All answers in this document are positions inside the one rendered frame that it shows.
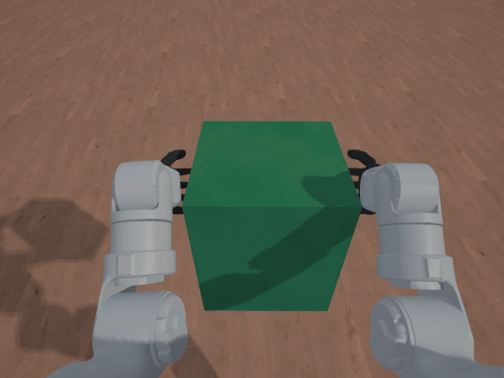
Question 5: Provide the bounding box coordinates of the left robot forearm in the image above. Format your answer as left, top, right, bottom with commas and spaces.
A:
92, 160, 182, 352

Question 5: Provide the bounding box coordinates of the robot right hand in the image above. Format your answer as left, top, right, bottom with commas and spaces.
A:
347, 150, 380, 215

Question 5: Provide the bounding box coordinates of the robot right upper arm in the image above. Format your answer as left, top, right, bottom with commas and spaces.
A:
370, 295, 504, 378

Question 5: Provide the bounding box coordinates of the robot left hand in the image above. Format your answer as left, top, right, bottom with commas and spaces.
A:
161, 150, 191, 214

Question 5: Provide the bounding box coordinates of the carton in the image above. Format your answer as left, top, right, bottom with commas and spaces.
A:
182, 121, 362, 311

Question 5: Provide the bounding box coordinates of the robot left upper arm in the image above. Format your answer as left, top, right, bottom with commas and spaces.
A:
47, 291, 188, 378

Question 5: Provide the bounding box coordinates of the right robot forearm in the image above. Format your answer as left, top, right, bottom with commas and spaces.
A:
360, 163, 474, 356

